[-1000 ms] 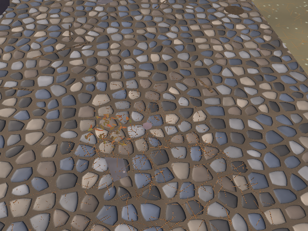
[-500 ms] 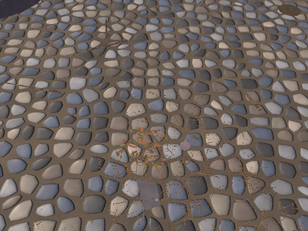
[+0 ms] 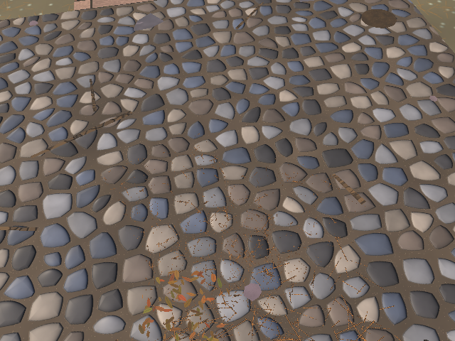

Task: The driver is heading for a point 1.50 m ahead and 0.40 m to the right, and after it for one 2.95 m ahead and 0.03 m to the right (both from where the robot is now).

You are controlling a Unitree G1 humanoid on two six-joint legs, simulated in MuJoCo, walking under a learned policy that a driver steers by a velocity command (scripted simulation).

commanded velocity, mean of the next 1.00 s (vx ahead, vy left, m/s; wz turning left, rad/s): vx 0.50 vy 0.00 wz -0.47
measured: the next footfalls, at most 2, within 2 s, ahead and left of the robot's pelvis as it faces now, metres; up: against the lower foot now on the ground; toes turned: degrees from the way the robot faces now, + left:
left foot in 0.14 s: +0.27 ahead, +0.14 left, +0.00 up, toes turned -7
right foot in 0.66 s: +0.48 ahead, -0.14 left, +0.00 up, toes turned -28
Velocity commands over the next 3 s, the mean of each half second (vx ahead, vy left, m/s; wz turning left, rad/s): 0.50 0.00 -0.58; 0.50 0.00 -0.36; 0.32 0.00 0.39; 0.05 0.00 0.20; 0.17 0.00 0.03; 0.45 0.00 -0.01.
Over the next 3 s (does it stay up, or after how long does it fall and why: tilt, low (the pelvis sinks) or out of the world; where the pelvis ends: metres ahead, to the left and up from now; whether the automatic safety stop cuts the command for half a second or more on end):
stays up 1.09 -0.24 -0.01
